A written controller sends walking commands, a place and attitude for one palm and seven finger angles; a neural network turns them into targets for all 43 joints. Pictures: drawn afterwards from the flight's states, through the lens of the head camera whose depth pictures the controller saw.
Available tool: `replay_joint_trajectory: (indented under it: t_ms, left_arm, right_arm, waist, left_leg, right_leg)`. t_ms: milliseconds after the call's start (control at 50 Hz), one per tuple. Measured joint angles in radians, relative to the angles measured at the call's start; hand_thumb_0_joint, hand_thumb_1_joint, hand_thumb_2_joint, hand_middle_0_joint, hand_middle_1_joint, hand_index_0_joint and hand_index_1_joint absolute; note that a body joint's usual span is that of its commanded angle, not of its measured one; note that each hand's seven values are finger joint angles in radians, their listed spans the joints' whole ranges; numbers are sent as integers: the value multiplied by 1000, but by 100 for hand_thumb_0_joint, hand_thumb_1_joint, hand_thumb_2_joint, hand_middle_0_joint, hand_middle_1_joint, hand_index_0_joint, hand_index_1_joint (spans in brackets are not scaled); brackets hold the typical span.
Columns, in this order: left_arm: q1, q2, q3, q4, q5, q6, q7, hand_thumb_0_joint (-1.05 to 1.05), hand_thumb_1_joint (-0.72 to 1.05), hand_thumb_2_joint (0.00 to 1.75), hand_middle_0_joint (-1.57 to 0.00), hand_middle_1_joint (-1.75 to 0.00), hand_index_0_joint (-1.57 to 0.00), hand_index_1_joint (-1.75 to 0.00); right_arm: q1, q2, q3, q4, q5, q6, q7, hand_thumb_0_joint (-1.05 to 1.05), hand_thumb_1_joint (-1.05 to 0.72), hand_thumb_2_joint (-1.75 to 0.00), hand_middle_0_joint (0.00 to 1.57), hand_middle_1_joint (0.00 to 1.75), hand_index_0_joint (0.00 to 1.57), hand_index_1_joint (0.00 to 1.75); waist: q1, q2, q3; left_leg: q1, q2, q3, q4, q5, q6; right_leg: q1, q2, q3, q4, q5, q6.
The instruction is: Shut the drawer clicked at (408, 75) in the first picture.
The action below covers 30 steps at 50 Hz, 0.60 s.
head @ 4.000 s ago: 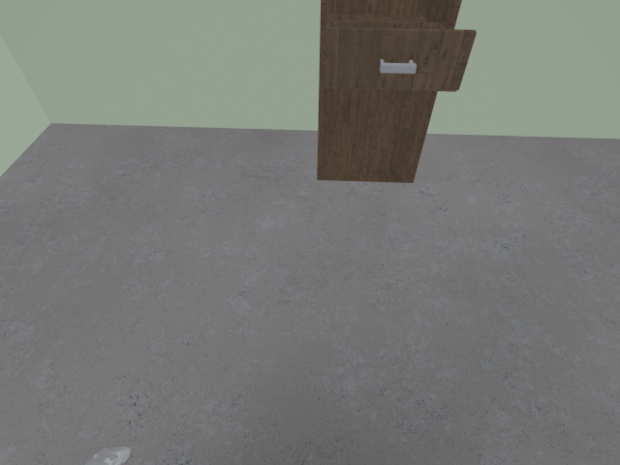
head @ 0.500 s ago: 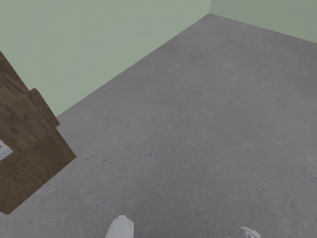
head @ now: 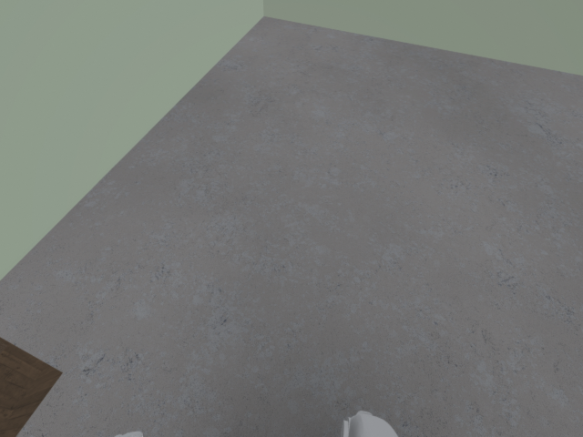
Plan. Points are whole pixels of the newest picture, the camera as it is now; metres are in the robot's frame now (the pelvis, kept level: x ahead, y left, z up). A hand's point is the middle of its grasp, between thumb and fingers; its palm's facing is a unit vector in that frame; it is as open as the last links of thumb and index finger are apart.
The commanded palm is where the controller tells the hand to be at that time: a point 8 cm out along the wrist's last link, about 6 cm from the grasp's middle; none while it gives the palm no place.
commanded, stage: walk to a spot facing it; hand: left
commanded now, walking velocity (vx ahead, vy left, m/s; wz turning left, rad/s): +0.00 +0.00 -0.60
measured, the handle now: out of the picture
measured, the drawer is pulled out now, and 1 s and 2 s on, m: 0.30 0.30 0.30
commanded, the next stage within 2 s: turn to face it in 0.14 s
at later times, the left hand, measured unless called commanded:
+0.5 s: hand (216, 406) +0.19 +0.13 -0.17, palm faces -0.11 -0.98 -0.17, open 7.4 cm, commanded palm none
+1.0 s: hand out of the picture +0.10 +0.16 -0.14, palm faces +0.20 -0.93 -0.32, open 7.4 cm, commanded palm none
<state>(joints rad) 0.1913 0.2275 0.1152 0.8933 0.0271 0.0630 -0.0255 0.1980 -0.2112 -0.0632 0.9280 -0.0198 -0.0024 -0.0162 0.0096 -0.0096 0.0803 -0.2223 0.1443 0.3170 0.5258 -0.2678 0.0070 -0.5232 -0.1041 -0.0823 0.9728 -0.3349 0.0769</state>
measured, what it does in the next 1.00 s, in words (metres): steps on the spot: right foot, then left foot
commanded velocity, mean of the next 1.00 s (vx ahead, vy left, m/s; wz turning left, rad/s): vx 0.00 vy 0.00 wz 0.35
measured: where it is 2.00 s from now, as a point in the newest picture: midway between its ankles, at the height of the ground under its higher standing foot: outside the picture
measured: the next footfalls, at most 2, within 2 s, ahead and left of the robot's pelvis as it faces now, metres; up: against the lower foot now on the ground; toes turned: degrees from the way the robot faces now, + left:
right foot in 0.12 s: +0.08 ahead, -0.14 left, +0.00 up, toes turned -12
left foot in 0.48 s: +0.11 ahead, +0.09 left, +0.00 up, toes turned -1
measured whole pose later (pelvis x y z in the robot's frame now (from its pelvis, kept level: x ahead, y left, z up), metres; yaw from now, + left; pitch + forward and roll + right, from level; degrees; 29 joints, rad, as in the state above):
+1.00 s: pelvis +0.03 -0.06 +0.00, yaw +11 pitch +0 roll +1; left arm 0.16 0.19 0.06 0.91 0.02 0.01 0.03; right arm 0.24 -0.27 -0.11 0.96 -0.02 0.08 0.01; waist -0.03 0.07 0.06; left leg -0.49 -0.05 -0.08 0.94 -0.44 -0.04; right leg -0.23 -0.04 -0.07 0.55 -0.32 -0.02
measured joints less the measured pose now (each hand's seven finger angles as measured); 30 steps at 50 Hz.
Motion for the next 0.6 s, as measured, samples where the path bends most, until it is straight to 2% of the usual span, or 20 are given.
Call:
replay_joint_trajectory:
  t_ms: [100, 120, 140, 180, 220, 260, 360, 420, 460, 480, 520, 560, 600]
  left_arm:
    - [-35, -2, -13, -27, 2, -15, 0, 0, 91, 90, -19, -30, -19, -30]
    - [-37, 1, -19, -34, 4, -26, 1, 0, 91, 90, -19, -30, -19, -30]
    - [-46, -4, -24, -34, 6, -39, 5, 0, 91, 90, -19, -30, -19, -30]
    - [-60, -14, -40, -38, 0, -54, 16, 0, 91, 90, -19, -30, -20, -30]
    - [-61, -23, -47, -41, -5, -54, 27, 0, 91, 90, -19, -30, -20, -30]
    - [-57, -29, -51, -37, -7, -47, 35, 0, 91, 90, -19, -30, -20, -30]
    - [-49, -46, -67, -2, -1, -45, 41, 0, 91, 90, -20, -30, -20, -30]
    - [-45, -61, -81, 23, 2, -51, 43, 0, 91, 90, -20, -30, -20, -30]
    - [-44, -70, -88, 38, -1, -53, 44, 0, 91, 90, -20, -30, -20, -30]
    - [-43, -73, -89, 43, -4, -52, 44, 0, 91, 90, -20, -30, -20, -30]
    - [-43, -71, -87, 54, -12, -45, 45, 0, 91, 90, -20, -30, -20, -30]
    - [-33, -67, -78, 60, -15, -34, 47, 0, 91, 90, -20, -30, -20, -30]
    - [-28, -62, -69, 69, -12, -23, 47, 0, 91, 90, -20, -30, -20, -30]
  right_arm:
    - [43, -39, -18, 7, -6, 14, 12, 0, -92, -89, 20, 30, 20, 30]
    - [57, -45, -20, 5, -4, 18, 15, 0, -92, -89, 20, 30, 20, 30]
    - [60, -55, -22, 7, -2, 26, 17, 0, -92, -89, 20, 30, 20, 30]
    - [56, -65, -21, 11, 3, 50, 10, 0, -92, -89, 20, 30, 20, 30]
    - [50, -61, -15, 14, 6, 63, 5, 1, -92, -89, 20, 30, 20, 30]
    - [40, -52, -9, 11, 5, 67, 5, 1, -92, -89, 20, 30, 20, 30]
    - [34, -20, 9, 9, 4, 57, 5, 1, -91, -89, 20, 30, 20, 30]
    - [47, 1, 19, 32, 9, 49, 6, 1, -91, -89, 20, 30, 20, 30]
    - [64, 18, 28, 49, 12, 42, 8, 1, -91, -89, 20, 30, 20, 30]
    - [74, 25, 32, 57, 12, 38, 10, 1, -91, -89, 20, 30, 20, 30]
    - [88, 48, 39, 78, 11, 34, 13, 1, -91, -89, 20, 30, 20, 30]
    - [94, 68, 45, 85, 3, 37, 13, 1, -91, -89, 20, 30, 20, 30]
    - [94, 75, 44, 83, -1, 32, 6, 1, -92, -89, 20, 30, 20, 30]
  waist:
    - [-35, 33, -2]
    - [-39, 40, -7]
    - [-38, 59, -3]
    - [-43, 75, 12]
    - [-41, 74, 18]
    - [-38, 68, 15]
    - [-51, 55, -14]
    - [-51, 47, -36]
    - [-52, 40, -49]
    - [-52, 37, -55]
    - [-48, 7, -64]
    - [-35, -20, -68]
    - [-35, -24, -62]
  left_leg:
    - [-4, 47, 56, 83, -66, -38]
    - [-20, 65, 59, 132, -93, -50]
    - [-56, 78, 24, 219, -155, -63]
    - [-146, 41, -103, 430, -262, -75]
    - [-211, 6, -178, 570, -255, -83]
    - [-249, -11, -217, 615, -200, -93]
    - [-256, -38, -265, 526, -129, -89]
    - [-190, -55, -269, 365, -128, -76]
    - [-126, -64, -262, 224, -83, -70]
    - [-91, -67, -258, 149, -34, -67]
    - [-59, -90, -262, 98, -67, -16]
    - [-60, -109, -264, 97, -74, 9]
    - [-58, -120, -275, 67, -49, 17]
  right_leg:
    - [129, 21, -25, -256, 16, -19]
    - [164, 32, -30, -320, 42, -47]
    - [155, 49, -29, -309, 31, -79]
    - [145, 66, -20, -284, 15, -113]
    - [163, 78, -5, -316, 30, -120]
    - [183, 92, 14, -364, 56, -120]
    - [227, 110, 28, -446, 91, -120]
    - [255, 114, 17, -466, 88, -113]
    - [270, 112, -4, -457, 72, -104]
    - [273, 110, -19, -441, 58, -98]
    - [267, 87, -37, -395, 23, -83]
    - [243, 73, -26, -320, -54, -56]
    - [195, 74, 1, -171, -127, -40]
